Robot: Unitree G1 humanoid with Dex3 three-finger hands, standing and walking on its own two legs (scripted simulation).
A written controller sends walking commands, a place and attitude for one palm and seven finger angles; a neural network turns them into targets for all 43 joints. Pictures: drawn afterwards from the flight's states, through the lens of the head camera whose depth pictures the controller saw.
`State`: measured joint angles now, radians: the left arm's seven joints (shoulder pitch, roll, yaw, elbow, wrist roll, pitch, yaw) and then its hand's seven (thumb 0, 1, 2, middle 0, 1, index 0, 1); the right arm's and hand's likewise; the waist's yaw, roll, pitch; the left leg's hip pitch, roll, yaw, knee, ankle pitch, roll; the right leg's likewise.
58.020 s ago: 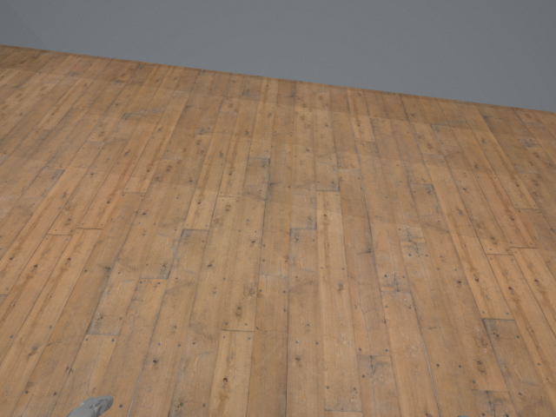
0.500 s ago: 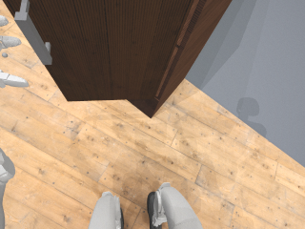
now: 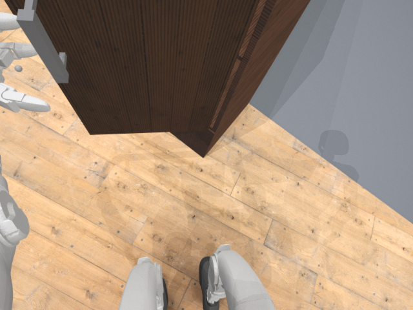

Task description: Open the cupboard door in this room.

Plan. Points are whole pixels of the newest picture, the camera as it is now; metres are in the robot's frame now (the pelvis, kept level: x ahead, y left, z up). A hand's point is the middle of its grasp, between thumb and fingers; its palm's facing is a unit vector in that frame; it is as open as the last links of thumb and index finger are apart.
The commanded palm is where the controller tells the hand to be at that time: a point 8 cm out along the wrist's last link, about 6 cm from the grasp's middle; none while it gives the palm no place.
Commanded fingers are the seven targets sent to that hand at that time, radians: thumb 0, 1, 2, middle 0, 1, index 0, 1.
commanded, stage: slide the fingers in behind the handle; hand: left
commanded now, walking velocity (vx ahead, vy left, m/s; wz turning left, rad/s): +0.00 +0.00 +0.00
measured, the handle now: (48, 42) +0.57 +0.23 +0.06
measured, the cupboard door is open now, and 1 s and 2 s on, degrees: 44 44 44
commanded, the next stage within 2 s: close the thumb around the handle in 1.32 s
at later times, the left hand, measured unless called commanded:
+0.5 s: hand (45, 68) +0.52 +0.23 +0.06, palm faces +0.01 -1.00 -0.01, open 14.0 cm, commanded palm +0.50 +0.26 +0.06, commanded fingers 0.00 -0.50 0.30 -0.30 -1.20 -0.30 -1.20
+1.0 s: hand (62, 70) +0.51 +0.20 +0.06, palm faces +0.03 -1.00 -0.01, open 14.1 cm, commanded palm +0.49 +0.23 +0.06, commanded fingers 0.00 -0.50 0.30 -0.30 -1.20 -0.30 -1.20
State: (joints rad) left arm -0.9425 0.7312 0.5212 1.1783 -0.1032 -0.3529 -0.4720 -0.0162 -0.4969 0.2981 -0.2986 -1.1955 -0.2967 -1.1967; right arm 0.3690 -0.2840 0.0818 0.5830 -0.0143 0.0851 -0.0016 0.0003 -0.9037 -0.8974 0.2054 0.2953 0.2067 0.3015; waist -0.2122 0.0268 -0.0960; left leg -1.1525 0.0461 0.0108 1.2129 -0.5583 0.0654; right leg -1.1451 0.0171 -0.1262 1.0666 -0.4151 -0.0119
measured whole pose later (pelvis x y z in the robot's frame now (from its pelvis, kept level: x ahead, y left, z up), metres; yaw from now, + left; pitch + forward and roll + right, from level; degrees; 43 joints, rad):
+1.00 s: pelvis +0.01 -0.01 +0.01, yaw +1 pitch +26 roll -4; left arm -0.87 0.53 0.42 1.13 -0.11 -0.42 -0.29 -0.02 -0.50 0.30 -0.28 -1.20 -0.28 -1.20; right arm 0.36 -0.27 0.05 0.60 -0.02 0.08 0.02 0.00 -0.90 -0.90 0.20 0.30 0.21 0.30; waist -0.18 0.03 -0.11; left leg -1.06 0.04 0.03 1.15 -0.55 0.05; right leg -1.08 0.01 -0.11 1.05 -0.43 -0.03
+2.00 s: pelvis +0.01 -0.01 +0.01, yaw +1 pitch +26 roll -4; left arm -0.90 0.53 0.40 1.17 -0.11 -0.44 -0.28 0.00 0.63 0.78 -0.35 -1.32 -0.36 -1.32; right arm 0.37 -0.27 0.05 0.63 -0.03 0.07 0.02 0.00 -0.90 -0.90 0.20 0.30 0.21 0.30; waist -0.17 0.04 -0.11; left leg -1.07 0.03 0.02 1.16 -0.55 0.05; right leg -1.09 0.01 -0.11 1.06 -0.43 -0.02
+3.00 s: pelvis +0.03 -0.03 +0.03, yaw +2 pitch +18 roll +0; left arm 0.10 -0.05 -0.06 0.19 0.01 -0.41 0.38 0.01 0.67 0.71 -0.36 -1.28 -0.38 -1.31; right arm 0.15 -0.16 0.01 0.51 -0.05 0.04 0.05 0.01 -0.91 -0.90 0.20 0.29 0.20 0.30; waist 0.00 0.01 -0.15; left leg -0.80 0.01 0.06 1.05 -0.56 0.02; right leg -0.87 0.00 -0.06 1.04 -0.48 -0.04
